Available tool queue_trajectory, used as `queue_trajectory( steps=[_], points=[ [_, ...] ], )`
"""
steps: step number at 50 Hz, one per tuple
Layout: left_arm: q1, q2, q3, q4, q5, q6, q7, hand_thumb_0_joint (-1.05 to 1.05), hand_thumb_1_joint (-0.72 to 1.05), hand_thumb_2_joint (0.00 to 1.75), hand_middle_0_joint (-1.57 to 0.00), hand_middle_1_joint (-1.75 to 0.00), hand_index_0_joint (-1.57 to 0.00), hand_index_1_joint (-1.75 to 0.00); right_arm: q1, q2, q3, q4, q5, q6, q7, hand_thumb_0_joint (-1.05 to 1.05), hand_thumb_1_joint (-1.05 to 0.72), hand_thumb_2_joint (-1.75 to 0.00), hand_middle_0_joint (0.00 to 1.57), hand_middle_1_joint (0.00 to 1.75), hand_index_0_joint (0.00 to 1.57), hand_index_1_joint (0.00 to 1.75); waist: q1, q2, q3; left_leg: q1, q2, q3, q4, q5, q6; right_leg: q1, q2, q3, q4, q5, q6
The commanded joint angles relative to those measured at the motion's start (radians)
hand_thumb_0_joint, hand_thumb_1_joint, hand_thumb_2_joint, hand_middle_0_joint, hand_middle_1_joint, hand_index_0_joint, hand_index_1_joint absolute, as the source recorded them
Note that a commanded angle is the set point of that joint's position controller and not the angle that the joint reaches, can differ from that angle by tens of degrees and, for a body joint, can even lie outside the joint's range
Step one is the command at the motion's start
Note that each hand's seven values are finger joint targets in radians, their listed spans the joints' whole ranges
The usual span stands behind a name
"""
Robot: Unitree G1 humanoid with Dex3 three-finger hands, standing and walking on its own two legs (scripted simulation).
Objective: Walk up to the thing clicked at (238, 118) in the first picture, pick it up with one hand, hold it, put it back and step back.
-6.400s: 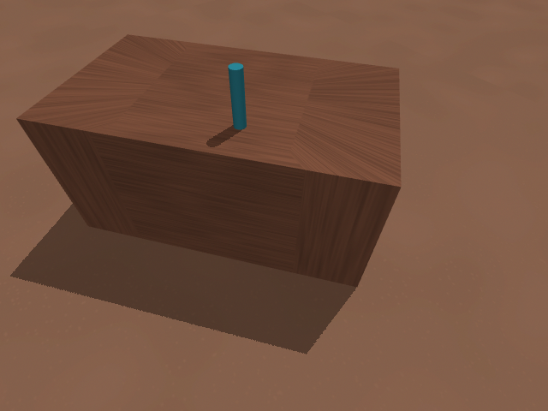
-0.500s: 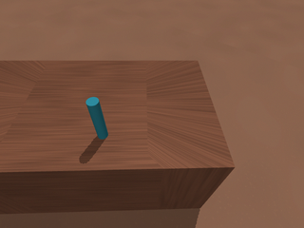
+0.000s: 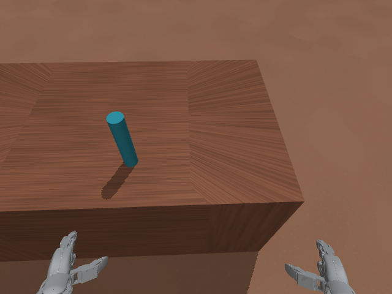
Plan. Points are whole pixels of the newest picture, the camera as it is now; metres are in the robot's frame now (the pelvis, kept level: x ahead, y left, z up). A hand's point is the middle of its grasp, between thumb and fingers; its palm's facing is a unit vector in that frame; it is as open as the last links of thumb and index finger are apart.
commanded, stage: rise first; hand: left
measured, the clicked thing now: (124, 142) +0.50 +0.22 -0.07
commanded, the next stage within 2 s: go down in 0.76 s
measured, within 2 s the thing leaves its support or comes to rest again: neither
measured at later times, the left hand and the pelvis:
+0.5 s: hand (78, 259) +0.19 +0.26 -0.08, palm faces +0.27 -0.89 -0.37, open 17.3 cm; pelvis +0.02 -0.01 +0.00, yaw +0 degrees
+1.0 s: hand (73, 252) +0.20 +0.26 -0.05, palm faces +0.32 -0.89 -0.33, open 17.5 cm; pelvis +0.02 -0.01 +0.00, yaw +0 degrees
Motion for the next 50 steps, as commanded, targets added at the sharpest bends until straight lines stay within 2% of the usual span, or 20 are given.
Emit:
queue_trajectory(
  steps=[1,2,3,7,9,12,19,21,31,34,36,37,39,41,43,44,45,47,49,50],
  points=[
    [0.113,0.203,0.095,-0.12,0.013,-0.016,0.016,0.0,-0.05,0.15,-0.05,-0.06,-0.06,-0.05,0.063,-0.137,-0.03,-0.138,0.001,0.0,-0.008,0.0,0.14,-0.15,0.05,0.05,0.05,0.05,0.033,0.01,-0.208,0.165,-0.036,0.043,-0.037,0.227,0.016,-0.002,0.032,-0.037,-0.064,0.273,-0.026],
    [0.121,0.204,0.103,-0.138,0.011,-0.012,0.017,0.0,-0.11,0.13,-0.05,-0.06,-0.06,-0.05,0.1,-0.158,-0.058,-0.136,0.0,0.009,-0.01,0.0,0.19,-0.13,0.05,0.05,0.05,0.05,0.022,0.013,-0.195,0.163,-0.036,0.047,-0.041,0.217,0.016,-0.013,0.033,-0.036,-0.067,0.268,-0.026],
    [0.092,0.186,0.09,-0.196,0.007,-0.013,0.014,0.0,-0.16,0.12,-0.05,-0.05,-0.05,-0.05,0.078,-0.132,-0.036,-0.182,0.004,0.011,-0.006,0.0,0.23,-0.12,0.05,0.05,0.05,0.05,0.02,0.015,-0.198,0.162,-0.034,0.046,-0.043,0.205,0.016,-0.014,0.032,-0.039,-0.071,0.251,-0.027],
    [0.018,0.195,0.094,-0.289,0.015,-0.021,0.024,0.0,-0.32,0.09,-0.04,-0.05,-0.04,-0.05,-0.01,-0.134,-0.03,-0.257,-0.002,0.005,-0.01,0.0,0.36,-0.09,0.05,0.05,0.05,0.05,0.029,0.015,-0.149,0.135,-0.028,0.043,-0.065,0.122,0.017,-0.031,0.031,-0.037,-0.083,0.167,-0.032],
    [-0.007,0.197,0.098,-0.317,0.017,-0.032,0.03,0.0,-0.43,0.08,-0.05,-0.05,-0.05,-0.06,-0.014,-0.155,-0.045,-0.286,-0.008,-0.004,-0.019,0.0,0.41,-0.08,0.05,0.05,0.05,0.05,0.01,-0.004,-0.152,0.151,-0.025,0.041,-0.06,0.118,0.019,-0.031,0.031,-0.034,-0.085,0.164,-0.029],
    [0.018,0.203,0.106,-0.372,0.026,-0.041,0.037,0.0,-0.55,0.05,-0.06,-0.05,-0.05,-0.06,0.03,-0.141,-0.046,-0.304,-0.014,-0.011,-0.026,0.0,0.47,-0.06,0.05,0.05,0.05,0.05,0.016,0.014,-0.187,0.178,-0.024,0.035,-0.054,0.15,0.019,-0.006,0.031,-0.034,-0.077,0.197,-0.032],
    [0.097,0.207,0.133,-0.412,0.032,-0.047,0.046,0.0,-0.57,0.05,-0.06,-0.06,-0.05,-0.06,0.078,-0.126,-0.041,-0.336,-0.023,-0.012,-0.036,0.0,0.49,-0.05,0.05,0.05,0.05,0.05,0.017,0.006,-0.207,0.206,-0.025,0.037,-0.052,0.196,0.017,0.032,0.03,-0.037,-0.076,0.243,-0.029],
    [0.121,0.196,0.132,-0.424,0.031,-0.047,0.045,0.0,-0.57,0.04,-0.05,-0.06,-0.05,-0.06,0.117,-0.094,-0.02,-0.329,-0.022,-0.008,-0.034,0.0,0.5,-0.05,0.05,0.05,0.05,0.05,0.023,0.011,-0.19,0.203,-0.028,0.042,-0.056,0.205,0.018,0.036,0.028,-0.038,-0.08,0.257,-0.026],
    [0.128,0.206,0.153,-0.499,0.023,-0.063,0.035,0.0,-0.55,0.04,-0.04,-0.05,-0.04,-0.05,0.129,-0.072,0.012,-0.426,-0.018,-0.006,-0.029,0.0,0.54,-0.04,0.05,0.05,0.05,0.05,0.022,0.002,-0.115,0.199,-0.035,0.051,-0.061,0.202,0.022,0.032,0.016,-0.037,-0.1,0.269,-0.019],
    [0.136,0.215,0.166,-0.512,0.023,-0.061,0.032,0.0,-0.56,0.05,-0.05,-0.06,-0.04,-0.06,0.152,-0.123,-0.029,-0.458,-0.024,-0.009,-0.031,0.0,0.54,-0.05,0.05,0.05,0.05,0.05,0.008,0.004,-0.14,0.226,-0.03,0.047,-0.065,0.215,0.02,0.049,0.022,-0.039,-0.097,0.282,-0.021],
    [0.148,0.211,0.165,-0.538,0.021,-0.063,0.03,0.0,-0.56,0.04,-0.05,-0.06,-0.05,-0.06,0.149,-0.084,0.002,-0.459,-0.02,-0.007,-0.025,0.0,0.53,-0.05,0.05,0.05,0.05,0.05,0.021,0.036,-0.134,0.227,-0.033,0.049,-0.064,0.24,0.017,0.056,0.018,-0.038,-0.095,0.304,-0.022],
    [0.148,0.227,0.18,-0.538,0.02,-0.062,0.032,0.0,-0.55,0.05,-0.04,-0.06,-0.04,-0.06,0.154,-0.118,-0.024,-0.482,-0.023,-0.009,-0.028,0.0,0.54,-0.05,0.05,0.05,0.05,0.05,0.017,0.019,-0.136,0.23,-0.032,0.047,-0.067,0.224,0.018,0.055,0.022,-0.04,-0.1,0.283,-0.022],
    [0.154,0.199,0.16,-0.547,0.022,-0.061,0.029,0.0,-0.57,0.05,-0.05,-0.06,-0.05,-0.06,0.16,-0.077,0.004,-0.472,-0.023,-0.006,-0.022,0.0,0.53,-0.05,0.05,0.05,0.05,0.05,0.02,0.024,-0.127,0.227,-0.031,0.047,-0.07,0.225,0.018,0.056,0.021,-0.041,-0.099,0.289,-0.023],
    [0.154,0.211,0.172,-0.565,0.02,-0.066,0.029,0.0,-0.57,0.05,-0.05,-0.05,-0.04,-0.06,0.15,-0.108,-0.021,-0.517,-0.022,-0.011,-0.026,0.0,0.53,-0.05,0.05,0.05,0.05,0.05,0.014,0.008,-0.138,0.24,-0.03,0.046,-0.074,0.211,0.019,0.06,0.024,-0.042,-0.103,0.272,-0.022],
    [0.152,0.196,0.164,-0.572,0.021,-0.064,0.027,0.0,-0.57,0.06,-0.05,-0.06,-0.04,-0.06,0.193,-0.049,0.028,-0.467,-0.024,-0.004,-0.017,0.0,0.53,-0.05,0.05,0.05,0.05,0.05,0.023,0.032,-0.111,0.226,-0.028,0.046,-0.082,0.198,0.017,0.055,0.027,-0.047,-0.106,0.253,-0.028],
    [0.162,0.191,0.159,-0.568,0.021,-0.064,0.028,0.0,-0.61,0.0,-0.08,-0.06,-0.1,-0.04,0.162,-0.06,0.019,-0.483,-0.023,-0.007,-0.018,0.0,0.52,-0.04,0.05,0.05,0.05,0.05,0.032,0.036,-0.108,0.221,-0.026,0.043,-0.087,0.192,0.016,0.057,0.027,-0.048,-0.106,0.24,-0.031],
    [0.089,0.078,0.128,-0.634,0.023,-0.077,0.01,0.0,-0.54,0.03,-0.07,-0.07,-0.08,-0.07,0.105,-0.045,0.015,-0.52,-0.042,-0.008,-0.004,0.0,0.49,-0.05,0.05,0.05,0.05,0.05,0.011,0.016,-0.106,0.164,-0.032,0.034,-0.043,0.161,0.016,0.016,0.031,-0.036,-0.084,0.206,-0.03],
    [0.164,0.216,0.249,-0.581,0.024,-0.068,0.011,0.0,-0.58,0.03,-0.07,-0.08,-0.08,-0.07,0.155,-0.13,-0.048,-0.521,-0.046,-0.001,-0.007,0.0,0.5,-0.05,0.05,0.05,0.05,0.05,0.019,-0.004,-0.126,0.163,-0.03,0.035,-0.036,0.149,0.017,0.03,0.033,-0.038,-0.09,0.188,-0.028],
    [0.169,0.21,0.233,-0.611,0.031,-0.073,-0.003,0.0,-0.57,0.02,-0.07,-0.08,-0.08,-0.07,0.189,-0.098,-0.028,-0.526,-0.045,0.0,0.001,0.0,0.51,-0.05,0.05,0.05,0.05,0.05,0.02,0.014,-0.131,0.161,-0.033,0.034,-0.033,0.14,0.016,0.027,0.033,-0.036,-0.084,0.179,-0.029],
    [0.188,0.214,0.238,-0.607,0.03,-0.077,-0.006,0.0,-0.58,0.01,-0.07,-0.08,-0.08,-0.06,0.182,-0.116,-0.049,-0.541,-0.043,0.003,0.0,0.0,0.52,-0.04,0.05,0.05,0.05,0.05,0.017,0.026,-0.125,0.161,-0.038,0.04,-0.027,0.137,0.016,0.018,0.03,-0.033,-0.084,0.18,-0.027]
  ],
)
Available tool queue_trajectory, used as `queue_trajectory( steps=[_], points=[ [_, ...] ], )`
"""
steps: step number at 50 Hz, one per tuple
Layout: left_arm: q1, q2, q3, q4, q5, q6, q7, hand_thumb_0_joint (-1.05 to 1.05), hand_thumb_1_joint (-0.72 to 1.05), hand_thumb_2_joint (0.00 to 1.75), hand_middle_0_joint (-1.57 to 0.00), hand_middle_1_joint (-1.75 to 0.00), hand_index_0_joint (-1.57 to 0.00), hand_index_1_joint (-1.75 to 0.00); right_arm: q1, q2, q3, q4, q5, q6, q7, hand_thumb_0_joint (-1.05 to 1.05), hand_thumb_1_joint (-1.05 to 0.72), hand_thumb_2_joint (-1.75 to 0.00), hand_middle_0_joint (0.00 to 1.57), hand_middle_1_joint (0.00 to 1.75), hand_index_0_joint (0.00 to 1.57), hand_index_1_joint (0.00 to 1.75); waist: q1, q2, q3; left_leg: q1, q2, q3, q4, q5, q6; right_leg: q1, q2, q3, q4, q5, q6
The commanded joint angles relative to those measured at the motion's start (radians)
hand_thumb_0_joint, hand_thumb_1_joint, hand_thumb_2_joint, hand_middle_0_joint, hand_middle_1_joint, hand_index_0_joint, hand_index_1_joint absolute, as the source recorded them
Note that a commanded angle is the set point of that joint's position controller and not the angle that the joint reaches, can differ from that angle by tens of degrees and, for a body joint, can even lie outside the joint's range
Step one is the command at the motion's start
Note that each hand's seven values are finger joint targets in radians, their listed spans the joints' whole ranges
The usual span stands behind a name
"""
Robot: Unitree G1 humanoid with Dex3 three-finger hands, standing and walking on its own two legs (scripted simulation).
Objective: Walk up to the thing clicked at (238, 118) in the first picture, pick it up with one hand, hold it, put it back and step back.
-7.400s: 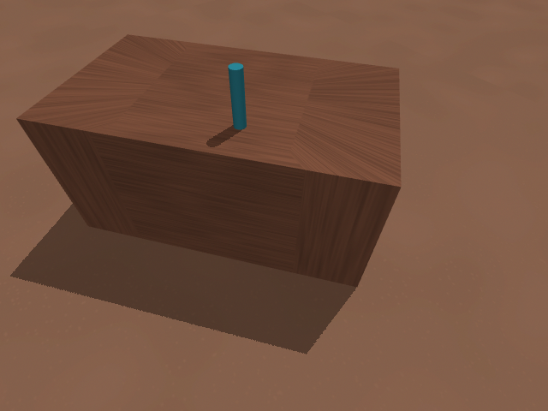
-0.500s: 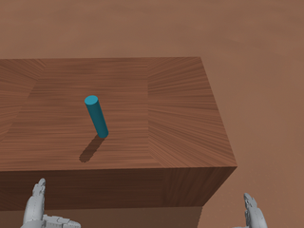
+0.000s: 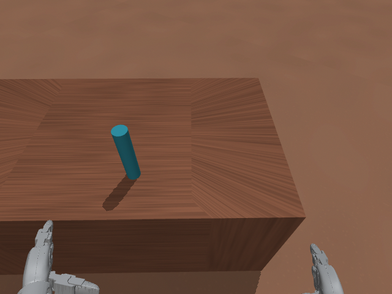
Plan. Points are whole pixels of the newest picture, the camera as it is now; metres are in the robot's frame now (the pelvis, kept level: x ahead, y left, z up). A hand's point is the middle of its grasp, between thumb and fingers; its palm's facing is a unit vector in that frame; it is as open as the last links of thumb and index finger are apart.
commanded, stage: go down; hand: left
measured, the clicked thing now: (127, 154) +0.49 +0.23 -0.07
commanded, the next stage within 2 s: none
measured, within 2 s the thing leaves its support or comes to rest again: neither
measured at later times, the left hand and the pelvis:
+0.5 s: hand (53, 229) +0.24 +0.33 -0.03, palm faces +0.34 -0.91 -0.22, open 17.4 cm; pelvis -0.01 +0.01 -0.02, yaw +1 degrees
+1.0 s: hand (46, 199) +0.30 +0.36 -0.02, palm faces +0.25 -0.97 -0.08, open 17.6 cm; pelvis -0.01 +0.02 -0.04, yaw -1 degrees
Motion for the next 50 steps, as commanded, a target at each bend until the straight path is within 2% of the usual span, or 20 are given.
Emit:
queue_trajectory(
  steps=[1,5,8,12,15,18,22,24,29,33,36,37,39,41,42,44,45,47,48,50],
  points=[
    [-0.043,0.226,0.106,-0.179,0.007,-0.062,-0.007,0.0,-0.57,0.0,-0.07,-0.07,-0.08,-0.06,-0.03,-0.165,-0.084,-0.164,0.003,-0.042,-0.009,0.0,0.52,-0.04,0.05,0.05,0.05,0.05,-0.009,0.016,-0.082,0.077,-0.04,0.045,-0.016,0.158,0.027,-0.09,0.029,-0.026,-0.064,0.201,-0.018],
    [-0.045,0.225,0.133,-0.204,-0.007,-0.072,-0.019,0.0,-0.61,0.02,-0.07,-0.08,-0.09,-0.07,-0.054,-0.147,-0.082,-0.166,0.002,-0.041,-0.001,0.0,0.51,-0.05,0.05,0.05,0.05,0.05,0.008,0.019,-0.089,0.049,-0.038,0.04,0.003,0.153,0.029,-0.091,0.026,-0.027,-0.045,0.195,-0.019],
    [-0.043,0.191,0.102,-0.214,-0.01,-0.083,-0.029,0.0,-0.61,0.02,-0.07,-0.08,-0.08,-0.08,-0.071,-0.113,-0.05,-0.173,0.004,-0.044,0.006,0.0,0.52,-0.05,0.05,0.05,0.05,0.05,0.007,0.028,-0.083,0.028,-0.038,0.042,0.016,0.131,0.03,-0.109,0.023,-0.025,-0.032,0.176,-0.019],
    [-0.157,0.246,0.145,-0.211,-0.018,-0.111,-0.042,0.0,-0.61,0.03,-0.07,-0.07,-0.07,-0.07,-0.071,-0.117,-0.046,-0.123,-0.002,-0.05,0.001,0.0,0.51,-0.05,0.05,0.05,0.05,0.05,-0.008,0.035,-0.11,0.015,-0.034,0.033,0.037,0.098,0.031,-0.145,0.021,-0.021,-0.009,0.152,-0.019],
    [-0.26,0.317,0.2,-0.168,-0.035,-0.148,-0.06,0.0,-0.61,0.02,-0.06,-0.07,-0.07,-0.06,-0.088,-0.171,-0.094,-0.109,-0.005,-0.057,-0.01,0.0,0.52,-0.05,0.05,0.05,0.05,0.05,-0.034,0.0,-0.157,0.011,-0.031,0.022,0.073,0.107,0.035,-0.169,0.018,-0.018,0.02,0.176,-0.011],
    [-0.38,0.345,0.215,-0.1,-0.055,-0.194,-0.104,0.0,-0.57,0.03,-0.05,-0.08,-0.07,-0.06,-0.088,-0.184,-0.105,-0.109,-0.001,-0.073,-0.015,0.0,0.52,-0.05,0.05,0.05,0.05,0.05,-0.067,0.01,-0.181,0.0,-0.029,0.016,0.108,0.095,0.037,-0.21,0.016,-0.013,0.056,0.175,-0.009],
    [-0.449,0.433,0.276,0.048,-0.091,-0.248,-0.196,0.0,-0.53,0.04,-0.05,-0.07,-0.07,-0.05,-0.08,-0.172,-0.091,-0.077,0.008,-0.082,-0.016,0.0,0.51,-0.05,0.05,0.05,0.05,0.05,-0.057,0.04,-0.202,-0.05,-0.027,0.004,0.144,0.074,0.036,-0.262,0.016,-0.014,0.105,0.153,-0.017],
    [-0.452,0.43,0.266,0.1,-0.11,-0.262,-0.246,0.0,-0.54,0.03,-0.05,-0.06,-0.06,-0.05,-0.077,-0.135,-0.045,-0.102,0.011,-0.085,-0.009,0.0,0.52,-0.05,0.05,0.05,0.05,0.05,-0.042,0.072,-0.226,-0.05,-0.023,-0.002,0.151,0.081,0.033,-0.269,0.02,-0.021,0.125,0.147,-0.025],
    [-0.526,0.506,0.32,0.222,-0.164,-0.28,-0.343,0.0,-0.58,0.03,-0.05,-0.05,-0.06,-0.04,-0.053,-0.144,-0.026,-0.132,0.015,-0.09,0.0,0.0,0.51,-0.05,0.05,0.05,0.05,0.05,-0.029,0.1,-0.258,-0.1,-0.02,-0.001,0.197,0.119,0.031,-0.302,0.027,-0.024,0.166,0.161,-0.028],
    [-0.628,0.536,0.327,0.245,-0.188,-0.303,-0.392,0.0,-0.59,0.03,-0.05,-0.05,-0.06,-0.05,-0.089,-0.164,-0.029,-0.163,0.014,-0.106,-0.001,0.0,0.51,-0.05,0.05,0.05,0.05,0.05,-0.033,0.089,-0.245,-0.168,-0.012,-0.01,0.217,0.025,0.029,-0.361,0.035,-0.024,0.193,0.072,-0.033],
    [-0.655,0.602,0.378,0.237,-0.196,-0.319,-0.414,0.0,-0.61,0.02,-0.06,-0.05,-0.07,-0.05,-0.086,-0.204,-0.051,-0.245,0.01,-0.12,-0.01,0.0,0.51,-0.05,0.05,0.05,0.05,0.05,-0.039,0.091,-0.343,-0.141,-0.006,-0.015,0.249,0.051,0.029,-0.365,0.042,-0.022,0.223,0.089,-0.031],
    [-0.674,0.594,0.372,0.211,-0.2,-0.322,-0.42,0.0,-0.61,0.04,-0.05,-0.05,-0.06,-0.05,-0.056,-0.186,-0.037,-0.219,0.009,-0.118,-0.008,0.0,0.51,-0.05,0.05,0.05,0.05,0.05,-0.031,0.102,-0.375,-0.121,-0.003,-0.02,0.261,0.086,0.028,-0.368,0.044,-0.024,0.237,0.109,-0.032],
    [-0.684,0.598,0.374,0.228,-0.205,-0.32,-0.438,0.0,-0.6,0.04,-0.05,-0.05,-0.06,-0.05,-0.029,-0.201,-0.046,-0.236,0.008,-0.119,-0.014,0.0,0.51,-0.06,0.05,0.05,0.05,0.05,-0.053,0.09,-0.395,-0.109,0.001,-0.025,0.281,0.111,0.031,-0.387,0.047,-0.023,0.246,0.125,-0.027],
    [-0.671,0.624,0.402,0.272,-0.209,-0.315,-0.446,0.0,-0.59,0.05,-0.05,-0.05,-0.06,-0.05,-0.036,-0.21,-0.054,-0.236,0.005,-0.123,-0.016,0.0,0.51,-0.06,0.05,0.05,0.05,0.05,-0.049,0.089,-0.403,-0.128,0.005,-0.032,0.303,0.148,0.031,-0.408,0.049,-0.025,0.27,0.139,-0.027],
    [-0.694,0.614,0.385,0.242,-0.21,-0.317,-0.454,0.0,-0.59,0.05,-0.05,-0.05,-0.05,-0.05,0.004,-0.192,-0.043,-0.188,0.003,-0.119,-0.012,0.0,0.51,-0.06,0.05,0.05,0.05,0.05,-0.042,0.126,-0.405,-0.127,0.006,-0.031,0.311,0.158,0.027,-0.434,0.05,-0.024,0.279,0.133,-0.03],
    [-0.693,0.618,0.386,0.2,-0.208,-0.314,-0.458,0.0,-0.59,0.06,-0.05,-0.05,-0.05,-0.05,0.041,-0.2,-0.054,-0.222,0.002,-0.119,-0.017,0.0,0.5,-0.06,0.05,0.05,0.05,0.05,-0.04,0.137,-0.436,-0.103,0.004,-0.028,0.322,0.182,0.027,-0.432,0.049,-0.023,0.289,0.152,-0.03],
    [-0.625,0.629,0.413,0.27,-0.199,-0.303,-0.458,0.0,-0.56,0.07,-0.05,-0.05,-0.05,-0.05,-0.023,-0.214,-0.047,-0.334,0.002,-0.129,-0.016,0.0,0.5,-0.06,0.05,0.05,0.05,0.05,-0.04,0.11,-0.451,-0.11,0.009,-0.031,0.327,0.204,0.026,-0.414,0.05,-0.026,0.294,0.159,-0.028],
    [-0.654,0.608,0.384,0.251,-0.201,-0.301,-0.464,0.0,-0.57,0.07,-0.05,-0.04,-0.05,-0.05,0.054,-0.162,-0.001,-0.261,0.0,-0.121,-0.011,0.0,0.5,-0.06,0.05,0.05,0.05,0.05,-0.035,0.135,-0.391,-0.15,0.005,-0.025,0.331,0.185,0.026,-0.434,0.048,-0.023,0.297,0.15,-0.03],
    [-0.704,0.634,0.401,0.21,-0.207,-0.307,-0.467,0.0,-0.58,0.07,-0.05,-0.04,-0.05,-0.05,0.047,-0.183,-0.025,-0.272,0.004,-0.121,-0.014,0.0,0.51,-0.06,0.05,0.05,0.05,0.05,-0.039,0.147,-0.413,-0.148,0.007,-0.028,0.334,0.2,0.025,-0.44,0.05,-0.025,0.307,0.155,-0.03],
    [-0.678,0.633,0.405,0.237,-0.209,-0.3,-0.468,0.0,-0.58,0.06,-0.05,-0.04,-0.05,-0.05,0.05,-0.184,-0.022,-0.3,0.004,-0.127,-0.012,0.0,0.51,-0.06,0.05,0.05,0.05,0.05,-0.043,0.137,-0.37,-0.191,-0.002,-0.016,0.342,0.159,0.03,-0.448,0.047,-0.019,0.308,0.145,-0.026]
  ],
)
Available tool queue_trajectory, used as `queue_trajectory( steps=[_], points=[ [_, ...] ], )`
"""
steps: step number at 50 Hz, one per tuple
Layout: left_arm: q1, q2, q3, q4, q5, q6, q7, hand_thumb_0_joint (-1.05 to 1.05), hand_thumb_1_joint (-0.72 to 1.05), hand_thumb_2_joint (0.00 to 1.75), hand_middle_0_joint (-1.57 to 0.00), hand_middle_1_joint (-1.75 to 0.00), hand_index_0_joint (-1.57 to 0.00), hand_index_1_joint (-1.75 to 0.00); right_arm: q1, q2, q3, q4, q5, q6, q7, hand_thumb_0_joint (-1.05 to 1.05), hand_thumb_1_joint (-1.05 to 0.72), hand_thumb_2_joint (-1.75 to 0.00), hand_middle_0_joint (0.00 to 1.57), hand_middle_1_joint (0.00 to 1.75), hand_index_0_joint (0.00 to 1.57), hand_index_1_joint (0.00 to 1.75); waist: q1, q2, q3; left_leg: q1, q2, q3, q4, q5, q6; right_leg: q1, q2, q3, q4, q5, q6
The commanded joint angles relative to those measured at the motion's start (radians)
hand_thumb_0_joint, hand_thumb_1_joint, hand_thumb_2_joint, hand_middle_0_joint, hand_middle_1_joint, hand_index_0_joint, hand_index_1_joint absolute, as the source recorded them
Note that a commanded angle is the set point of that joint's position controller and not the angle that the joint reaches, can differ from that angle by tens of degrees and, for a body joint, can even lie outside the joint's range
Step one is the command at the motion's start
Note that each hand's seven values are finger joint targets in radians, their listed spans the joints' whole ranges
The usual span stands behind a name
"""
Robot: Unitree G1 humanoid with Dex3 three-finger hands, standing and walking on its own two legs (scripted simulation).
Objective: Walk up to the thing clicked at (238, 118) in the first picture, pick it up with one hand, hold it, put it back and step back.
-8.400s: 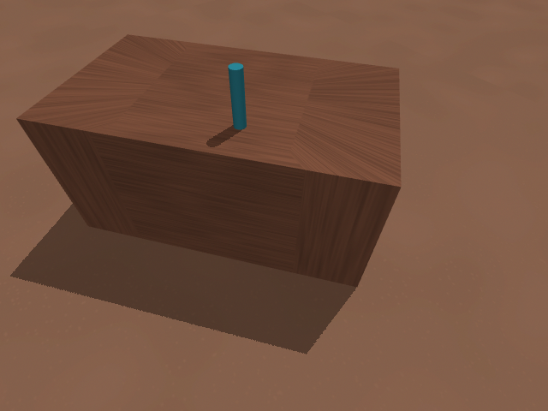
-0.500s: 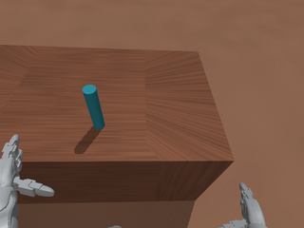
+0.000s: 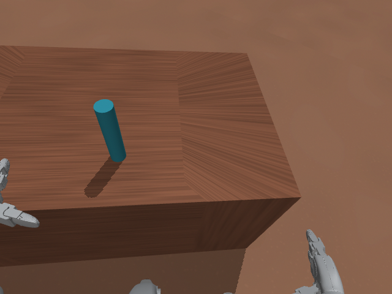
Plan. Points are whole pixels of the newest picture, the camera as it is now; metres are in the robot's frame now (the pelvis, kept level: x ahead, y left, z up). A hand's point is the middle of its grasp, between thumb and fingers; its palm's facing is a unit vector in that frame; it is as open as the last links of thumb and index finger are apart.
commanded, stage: go down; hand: left
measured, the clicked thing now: (112, 134) +0.49 +0.22 -0.03
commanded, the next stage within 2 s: approach in 1.86 s
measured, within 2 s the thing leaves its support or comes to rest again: neither
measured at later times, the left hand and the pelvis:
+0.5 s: hand (9, 165) +0.35 +0.37 +0.04, palm faces +0.23 -0.97 -0.01, open 17.6 cm; pelvis -0.01 +0.00 -0.02, yaw +0 degrees
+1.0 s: hand (3, 154) +0.37 +0.39 +0.05, palm faces +0.22 -0.97 +0.02, open 17.6 cm; pelvis -0.01 +0.01 -0.03, yaw +0 degrees
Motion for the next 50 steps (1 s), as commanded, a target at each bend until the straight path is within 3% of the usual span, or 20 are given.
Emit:
queue_trajectory(
  steps=[1,4,5,6,8,10,11,12,16,18,19,20,24,26,31,33,38,44,45,50],
  points=[
    [-0.242,0.353,0.08,-0.243,-0.025,-0.063,-0.008,0.0,-0.57,0.07,-0.05,-0.04,-0.05,-0.05,0.028,-0.166,-0.058,-0.189,0.008,-0.054,-0.014,0.0,0.49,-0.06,0.05,0.05,0.05,0.05,0.018,0.184,-0.27,0.287,-0.021,-0.006,-0.091,0.328,0.006,-0.024,0.033,-0.032,-0.073,0.294,-0.051],
    [-0.3,0.379,0.09,-0.245,-0.023,-0.071,-0.014,0.0,-0.57,0.07,-0.05,-0.05,-0.05,-0.05,0.015,-0.193,-0.086,-0.231,0.01,-0.068,-0.019,0.0,0.5,-0.06,0.05,0.05,0.05,0.05,-0.009,0.187,-0.242,0.261,-0.02,-0.011,-0.101,0.22,0.003,-0.061,0.035,-0.034,-0.067,0.218,-0.054],
    [-0.347,0.384,0.088,-0.273,-0.027,-0.074,-0.018,0.0,-0.57,0.06,-0.05,-0.04,-0.05,-0.05,0.053,-0.165,-0.062,-0.194,0.01,-0.066,-0.019,0.0,0.5,-0.06,0.05,0.05,0.05,0.05,-0.007,0.193,-0.244,0.266,-0.021,-0.01,-0.095,0.215,0.006,-0.074,0.035,-0.032,-0.066,0.217,-0.053],
    [-0.307,0.384,0.103,-0.189,-0.031,-0.071,-0.024,0.0,-0.57,0.06,-0.05,-0.05,-0.05,-0.05,0.028,-0.181,-0.07,-0.225,0.012,-0.075,-0.019,0.0,0.5,-0.06,0.05,0.05,0.05,0.05,-0.018,0.166,-0.215,0.24,-0.023,-0.009,-0.087,0.207,0.01,-0.074,0.034,-0.033,-0.061,0.215,-0.051],
    [-0.376,0.425,0.116,-0.231,-0.041,-0.083,-0.038,0.0,-0.59,0.06,-0.05,-0.05,-0.05,-0.06,0.031,-0.2,-0.092,-0.223,0.012,-0.081,-0.023,0.0,0.5,-0.06,0.05,0.05,0.05,0.05,-0.026,0.182,-0.265,0.257,-0.026,-0.008,-0.067,0.228,0.013,-0.079,0.033,-0.026,-0.05,0.241,-0.049],
    [-0.372,0.423,0.114,-0.164,-0.038,-0.078,-0.058,0.0,-0.57,0.06,-0.05,-0.04,-0.05,-0.05,0.016,-0.193,-0.073,-0.261,0.012,-0.09,-0.022,0.0,0.51,-0.06,0.05,0.05,0.05,0.05,-0.034,0.175,-0.258,0.241,-0.022,-0.019,-0.059,0.21,0.014,-0.104,0.036,-0.03,-0.037,0.22,-0.049],
    [-0.401,0.403,0.083,-0.177,-0.042,-0.08,-0.069,0.0,-0.57,0.06,-0.05,-0.04,-0.05,-0.05,0.033,-0.164,-0.051,-0.217,0.011,-0.087,-0.02,0.0,0.5,-0.06,0.05,0.05,0.05,0.05,-0.029,0.18,-0.262,0.243,-0.026,-0.012,-0.053,0.21,0.016,-0.105,0.034,-0.027,-0.039,0.223,-0.051],
    [-0.384,0.437,0.113,-0.126,-0.041,-0.076,-0.075,0.0,-0.57,0.07,-0.05,-0.04,-0.05,-0.05,0.019,-0.19,-0.066,-0.253,0.012,-0.091,-0.023,0.0,0.51,-0.06,0.05,0.05,0.05,0.05,-0.037,0.167,-0.27,0.229,-0.026,-0.014,-0.046,0.201,0.019,-0.115,0.033,-0.027,-0.037,0.218,-0.05],
    [-0.406,0.483,0.147,-0.088,-0.06,-0.073,-0.107,0.0,-0.61,0.06,-0.05,-0.05,-0.05,-0.05,0.028,-0.187,-0.045,-0.265,0.011,-0.095,-0.019,0.0,0.53,-0.05,0.05,0.05,0.05,0.05,-0.01,0.197,-0.314,0.22,-0.021,-0.029,-0.035,0.224,0.011,-0.126,0.037,-0.038,-0.01,0.209,-0.057],
    [-0.386,0.474,0.142,-0.022,-0.062,-0.066,-0.121,0.0,-0.61,0.07,-0.05,-0.05,-0.05,-0.06,0.019,-0.2,-0.046,-0.312,0.008,-0.1,-0.019,0.0,0.53,-0.05,0.05,0.05,0.05,0.05,-0.026,0.165,-0.302,0.197,-0.018,-0.032,-0.021,0.24,0.013,-0.134,0.041,-0.042,-0.003,0.22,-0.055],
    [-0.381,0.482,0.144,-0.031,-0.063,-0.068,-0.128,0.0,-0.61,0.07,-0.05,-0.05,-0.05,-0.06,0.02,-0.184,-0.03,-0.288,0.007,-0.101,-0.015,0.0,0.53,-0.05,0.05,0.05,0.05,0.05,-0.004,0.189,-0.295,0.188,-0.018,-0.036,-0.028,0.241,0.008,-0.131,0.042,-0.045,0.005,0.209,-0.059],
    [-0.442,0.528,0.16,-0.073,-0.062,-0.076,-0.13,0.0,-0.61,0.07,-0.05,-0.05,-0.05,-0.06,0.034,-0.182,-0.027,-0.279,0.007,-0.1,-0.015,0.0,0.53,-0.05,0.05,0.05,0.05,0.05,-0.011,0.229,-0.32,0.198,-0.018,-0.035,-0.022,0.228,0.006,-0.155,0.043,-0.041,0.01,0.195,-0.059],
    [-0.449,0.573,0.195,-0.055,-0.065,-0.077,-0.144,0.0,-0.6,0.06,-0.05,-0.05,-0.05,-0.05,0.038,-0.217,-0.054,-0.333,0.003,-0.107,-0.021,0.0,0.53,-0.05,0.05,0.05,0.05,0.05,-0.023,0.2,-0.351,0.194,-0.015,-0.038,-0.009,0.205,0.007,-0.153,0.048,-0.043,0.012,0.185,-0.056],
    [-0.48,0.588,0.205,-0.075,-0.071,-0.081,-0.15,0.0,-0.57,0.07,-0.05,-0.05,-0.05,-0.05,0.064,-0.194,-0.031,-0.3,0.004,-0.106,-0.021,0.0,0.53,-0.05,0.05,0.05,0.05,0.05,-0.021,0.228,-0.36,0.184,-0.02,-0.03,0.008,0.223,0.011,-0.154,0.043,-0.035,0.019,0.206,-0.055],
    [-0.498,0.58,0.182,-0.04,-0.063,-0.074,-0.174,0.0,-0.58,0.07,-0.06,-0.04,-0.05,-0.05,0.04,-0.174,0.003,-0.32,0.0,-0.114,-0.027,0.0,0.52,-0.06,0.05,0.05,0.05,0.05,-0.035,0.235,-0.362,0.19,-0.018,-0.031,0.021,0.245,0.012,-0.188,0.045,-0.036,0.027,0.217,-0.054],
    [-0.521,0.583,0.175,-0.032,-0.065,-0.072,-0.18,0.0,-0.59,0.08,-0.05,-0.05,-0.05,-0.06,0.055,-0.201,-0.031,-0.296,-0.001,-0.118,-0.031,0.0,0.53,-0.06,0.05,0.05,0.05,0.05,-0.048,0.266,-0.36,0.205,-0.013,-0.037,0.019,0.236,0.008,-0.22,0.047,-0.04,0.033,0.196,-0.058],
    [-0.52,0.585,0.163,-0.018,-0.054,-0.045,-0.177,0.0,-0.61,0.06,-0.06,-0.05,-0.05,-0.05,0.084,-0.215,-0.038,-0.297,-0.001,-0.124,-0.033,0.0,0.53,-0.05,0.05,0.05,0.05,0.05,-0.05,0.263,-0.339,0.219,0.001,-0.056,0.003,0.231,0.002,-0.257,0.059,-0.062,0.044,0.16,-0.061],
    [-0.541,0.636,0.202,-0.031,-0.058,-0.043,-0.18,0.0,-0.6,0.07,-0.06,-0.05,-0.05,-0.06,0.074,-0.186,-0.007,-0.318,-0.001,-0.127,-0.026,0.0,0.53,-0.06,0.05,0.05,0.05,0.05,-0.038,0.25,-0.384,0.19,-0.011,-0.045,0.044,0.293,0.011,-0.214,0.05,-0.051,0.049,0.225,-0.055],
    [-0.55,0.633,0.194,-0.031,-0.052,-0.042,-0.178,0.0,-0.61,0.07,-0.06,-0.04,-0.05,-0.06,0.057,-0.204,-0.027,-0.335,0.0,-0.13,-0.027,0.0,0.52,-0.06,0.05,0.05,0.05,0.05,-0.045,0.251,-0.387,0.202,-0.011,-0.045,0.041,0.282,0.011,-0.228,0.05,-0.05,0.051,0.214,-0.056],
    [-0.572,0.641,0.19,-0.009,-0.045,-0.037,-0.174,0.0,-0.6,0.08,-0.05,-0.05,-0.05,-0.06,0.027,-0.2,-0.017,-0.335,-0.003,-0.131,-0.036,0.0,0.53,-0.06,0.05,0.05,0.05,0.05,-0.043,0.268,-0.369,0.182,-0.01,-0.048,0.029,0.204,0.008,-0.247,0.05,-0.049,0.048,0.159,-0.059]
  ],
)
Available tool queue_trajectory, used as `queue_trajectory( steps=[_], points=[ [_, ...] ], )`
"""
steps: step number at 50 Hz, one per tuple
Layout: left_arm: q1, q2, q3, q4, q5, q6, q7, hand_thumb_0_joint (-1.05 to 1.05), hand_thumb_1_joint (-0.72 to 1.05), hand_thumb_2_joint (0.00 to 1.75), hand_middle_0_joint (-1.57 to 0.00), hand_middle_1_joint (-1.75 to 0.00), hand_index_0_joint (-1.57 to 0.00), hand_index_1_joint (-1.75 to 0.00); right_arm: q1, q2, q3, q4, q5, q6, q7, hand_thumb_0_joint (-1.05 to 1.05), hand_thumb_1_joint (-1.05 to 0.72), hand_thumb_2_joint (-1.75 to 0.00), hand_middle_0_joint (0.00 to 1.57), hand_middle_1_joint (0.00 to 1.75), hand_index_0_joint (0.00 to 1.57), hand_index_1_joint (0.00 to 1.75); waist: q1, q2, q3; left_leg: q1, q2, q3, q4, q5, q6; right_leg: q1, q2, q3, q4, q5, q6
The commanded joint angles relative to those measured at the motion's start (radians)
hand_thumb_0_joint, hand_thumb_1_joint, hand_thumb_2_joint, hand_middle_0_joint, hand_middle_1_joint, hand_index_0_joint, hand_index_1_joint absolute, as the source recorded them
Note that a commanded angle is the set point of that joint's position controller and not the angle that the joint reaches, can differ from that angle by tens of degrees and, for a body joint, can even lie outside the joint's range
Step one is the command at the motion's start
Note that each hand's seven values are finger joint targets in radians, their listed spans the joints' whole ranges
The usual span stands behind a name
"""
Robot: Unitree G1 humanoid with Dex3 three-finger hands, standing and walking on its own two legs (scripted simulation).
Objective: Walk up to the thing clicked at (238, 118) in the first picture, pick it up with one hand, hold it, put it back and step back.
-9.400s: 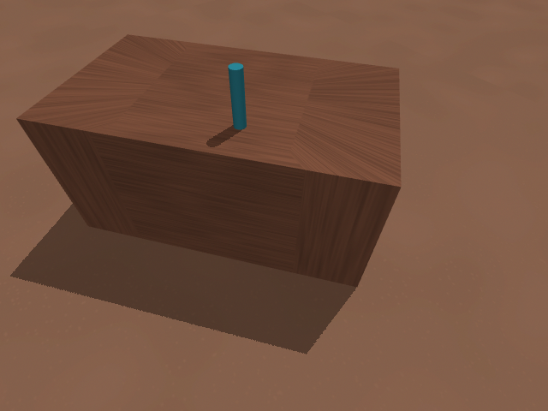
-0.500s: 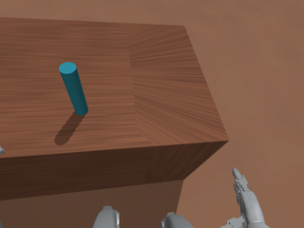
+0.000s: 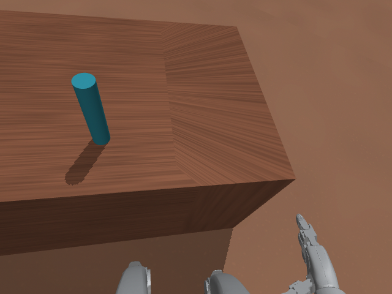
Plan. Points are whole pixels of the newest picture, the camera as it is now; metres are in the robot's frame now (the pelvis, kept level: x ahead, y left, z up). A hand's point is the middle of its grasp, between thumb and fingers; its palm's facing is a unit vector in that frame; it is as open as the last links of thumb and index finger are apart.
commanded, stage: go down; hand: left
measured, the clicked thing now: (94, 113) +0.50 +0.21 +0.00
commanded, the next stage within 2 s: approach in 0.86 s
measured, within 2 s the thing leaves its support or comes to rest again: neither
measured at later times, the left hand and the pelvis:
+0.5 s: hand out of the picture +0.39 +0.39 +0.08, palm faces +0.23 -0.97 +0.02, open 17.6 cm; pelvis +0.00 +0.00 +0.00, yaw +0 degrees
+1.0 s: hand out of the picture +0.39 +0.39 +0.08, palm faces +0.22 -0.97 +0.02, open 17.6 cm; pelvis +0.00 -0.01 +0.00, yaw +0 degrees
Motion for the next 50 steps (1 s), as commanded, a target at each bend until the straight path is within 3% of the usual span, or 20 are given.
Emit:
queue_trajectory(
  steps=[1,3,5,6,7,11,15,17,18,21,25,29,32,37,39,42,45,48,49,50],
  points=[
    [-0.298,0.414,0.05,-0.202,-0.018,-0.059,0.003,0.0,-0.59,0.09,-0.05,-0.05,-0.05,-0.06,-0.005,-0.184,-0.098,-0.178,0.009,-0.056,-0.028,0.0,0.53,-0.06,0.05,0.05,0.05,0.05,0.024,0.27,-0.348,0.435,-0.021,-0.012,-0.152,0.269,0.001,-0.014,0.035,-0.029,-0.112,0.227,-0.064],
    [-0.299,0.431,0.058,-0.196,-0.015,-0.056,0.003,0.0,-0.6,0.08,-0.06,-0.05,-0.05,-0.06,-0.013,-0.18,-0.086,-0.197,0.009,-0.054,-0.03,0.0,0.53,-0.06,0.05,0.05,0.05,0.05,0.029,0.263,-0.354,0.431,-0.024,-0.01,-0.146,0.291,0.003,0.002,0.035,-0.028,-0.113,0.248,-0.062],
    [-0.317,0.445,0.06,-0.201,-0.011,-0.057,-0.002,0.0,-0.6,0.08,-0.05,-0.05,-0.05,-0.06,0.023,-0.189,-0.109,-0.158,0.007,-0.05,-0.034,0.0,0.53,-0.06,0.05,0.05,0.05,0.05,0.02,0.28,-0.359,0.443,-0.022,-0.018,-0.147,0.282,-0.001,-0.022,0.038,-0.031,-0.108,0.234,-0.064],
    [-0.306,0.444,0.065,-0.19,-0.013,-0.055,-0.002,0.0,-0.58,0.08,-0.05,-0.05,-0.05,-0.06,0.018,-0.17,-0.087,-0.154,0.006,-0.048,-0.031,0.0,0.53,-0.06,0.05,0.05,0.05,0.05,0.029,0.284,-0.367,0.437,-0.023,-0.016,-0.142,0.3,0.0,-0.019,0.036,-0.032,-0.105,0.242,-0.065],
    [-0.291,0.425,0.057,-0.172,-0.019,-0.047,-0.007,0.0,-0.59,0.08,-0.05,-0.05,-0.05,-0.06,0.026,-0.174,-0.089,-0.153,0.008,-0.051,-0.031,0.0,0.53,-0.06,0.05,0.05,0.05,0.05,0.021,0.27,-0.366,0.451,-0.02,-0.019,-0.139,0.324,0.001,-0.027,0.038,-0.037,-0.102,0.251,-0.065],
    [-0.285,0.452,0.064,-0.16,-0.012,-0.034,-0.018,0.0,-0.59,0.08,-0.06,-0.05,-0.05,-0.06,0.025,-0.188,-0.101,-0.173,0.005,-0.054,-0.032,0.0,0.53,-0.06,0.05,0.05,0.05,0.05,0.018,0.286,-0.406,0.496,-0.012,-0.027,-0.117,0.46,-0.002,-0.024,0.04,-0.042,-0.093,0.315,-0.062],
    [-0.306,0.445,0.06,-0.144,-0.01,-0.033,-0.021,0.0,-0.61,0.08,-0.06,-0.05,-0.05,-0.06,0.006,-0.17,-0.084,-0.148,0.004,-0.051,-0.027,0.0,0.53,-0.06,0.05,0.05,0.05,0.05,0.028,0.27,-0.366,0.443,-0.019,-0.025,-0.111,0.427,0.001,-0.039,0.037,-0.039,-0.091,0.304,-0.062],
    [-0.326,0.477,0.069,-0.165,-0.004,-0.037,-0.015,0.0,-0.59,0.09,-0.05,-0.05,-0.04,-0.06,0.009,-0.173,-0.088,-0.168,0.003,-0.049,-0.027,0.0,0.53,-0.06,0.05,0.05,0.05,0.05,0.024,0.284,-0.367,0.436,-0.024,-0.012,-0.112,0.381,0.004,-0.025,0.035,-0.032,-0.097,0.294,-0.062],
    [-0.328,0.454,0.057,-0.161,-0.001,-0.037,-0.015,0.0,-0.61,0.09,-0.05,-0.05,-0.04,-0.06,-0.004,-0.175,-0.089,-0.197,0.002,-0.051,-0.028,0.0,0.53,-0.06,0.05,0.05,0.05,0.05,0.017,0.273,-0.397,0.465,-0.019,-0.02,-0.111,0.418,0.002,-0.031,0.038,-0.037,-0.093,0.307,-0.061],
    [-0.346,0.466,0.055,-0.176,0.006,-0.035,-0.015,0.0,-0.59,0.09,-0.05,-0.05,-0.05,-0.06,0.007,-0.188,-0.104,-0.194,-0.001,-0.051,-0.03,0.0,0.54,-0.06,0.05,0.05,0.05,0.05,0.01,0.319,-0.412,0.505,-0.015,-0.024,-0.114,0.451,-0.005,-0.038,0.038,-0.039,-0.093,0.315,-0.062],
    [-0.352,0.464,0.051,-0.167,0.002,-0.032,-0.014,0.0,-0.61,0.08,-0.06,-0.05,-0.05,-0.07,0.033,-0.194,-0.116,-0.162,0.0,-0.05,-0.029,0.0,0.53,-0.06,0.05,0.05,0.05,0.05,0.0,0.307,-0.4,0.501,-0.014,-0.03,-0.119,0.428,-0.003,-0.054,0.039,-0.042,-0.095,0.293,-0.064],
    [-0.331,0.491,0.075,-0.147,0.004,-0.028,-0.011,0.0,-0.59,0.07,-0.05,-0.05,-0.05,-0.06,0.046,-0.2,-0.122,-0.151,0.001,-0.047,-0.024,0.0,0.54,-0.05,0.05,0.05,0.05,0.05,0.014,0.304,-0.358,0.466,-0.012,-0.04,-0.142,0.335,-0.011,-0.075,0.044,-0.052,-0.096,0.224,-0.069],
    [-0.322,0.462,0.067,-0.153,-0.004,-0.029,-0.012,0.0,-0.58,0.07,-0.05,-0.05,-0.06,-0.06,0.012,-0.173,-0.091,-0.188,0.005,-0.049,-0.02,0.0,0.54,-0.05,0.05,0.05,0.05,0.05,0.03,0.295,-0.351,0.437,-0.018,-0.033,-0.155,0.27,-0.007,-0.058,0.042,-0.049,-0.101,0.195,-0.07],
    [-0.331,0.481,0.065,-0.166,-0.003,-0.028,-0.016,0.0,-0.6,0.08,-0.06,-0.06,-0.05,-0.07,-0.02,-0.18,-0.088,-0.191,0.006,-0.052,-0.031,0.0,0.54,-0.05,0.05,0.05,0.05,0.05,0.031,0.294,-0.369,0.441,-0.026,-0.017,-0.14,0.306,0.0,-0.027,0.038,-0.036,-0.111,0.237,-0.065],
    [-0.345,0.473,0.064,-0.174,-0.006,-0.031,-0.022,0.0,-0.61,0.07,-0.06,-0.06,-0.06,-0.07,-0.029,-0.188,-0.104,-0.17,0.005,-0.056,-0.038,0.0,0.53,-0.05,0.05,0.05,0.05,0.05,0.025,0.287,-0.374,0.437,-0.025,-0.019,-0.136,0.301,0.0,-0.037,0.037,-0.034,-0.107,0.24,-0.065],
    [-0.345,0.437,0.045,-0.169,-0.015,-0.03,-0.026,0.0,-0.59,0.07,-0.06,-0.06,-0.05,-0.07,-0.026,-0.175,-0.087,-0.179,0.005,-0.059,-0.043,0.0,0.54,-0.05,0.05,0.05,0.05,0.05,0.015,0.269,-0.361,0.441,-0.028,-0.01,-0.133,0.287,0.005,-0.03,0.036,-0.03,-0.117,0.245,-0.061],
    [-0.333,0.461,0.058,-0.145,-0.01,-0.029,-0.023,0.0,-0.61,0.07,-0.06,-0.06,-0.06,-0.07,0.017,-0.194,-0.101,-0.181,0.004,-0.052,-0.047,0.0,0.54,-0.05,0.05,0.05,0.05,0.05,-0.002,0.236,-0.364,0.43,-0.03,-0.012,-0.122,0.289,0.009,-0.031,0.037,-0.031,-0.119,0.258,-0.057],
    [-0.327,0.485,0.073,-0.139,-0.009,-0.033,-0.025,0.0,-0.59,0.14,-0.06,-0.1,-0.04,-0.12,0.055,-0.191,-0.106,-0.169,0.004,-0.049,-0.043,0.0,0.54,-0.05,0.05,0.05,0.05,0.05,0.0,0.237,-0.364,0.417,-0.035,-0.012,-0.113,0.301,0.009,-0.033,0.034,-0.031,-0.113,0.266,-0.057],
    [-0.315,0.49,0.077,-0.147,-0.01,-0.032,-0.023,0.0,-0.56,0.07,-0.06,-0.06,-0.04,-0.08,0.049,-0.176,-0.082,-0.185,0.005,-0.049,-0.04,0.0,0.57,-0.05,0.05,0.05,0.05,0.05,0.014,0.233,-0.354,0.412,-0.038,-0.003,-0.111,0.311,0.011,-0.016,0.033,-0.027,-0.116,0.28,-0.055],
    [-0.31,0.48,0.072,-0.135,-0.004,-0.031,-0.022,0.0,-0.55,0.07,-0.06,-0.06,-0.04,-0.08,0.054,-0.179,-0.096,-0.184,0.005,-0.047,-0.038,0.0,0.56,-0.05,0.05,0.05,0.05,0.05,0.004,0.225,-0.358,0.41,-0.039,-0.006,-0.105,0.32,0.013,-0.024,0.032,-0.026,-0.111,0.289,-0.054]
  ],
)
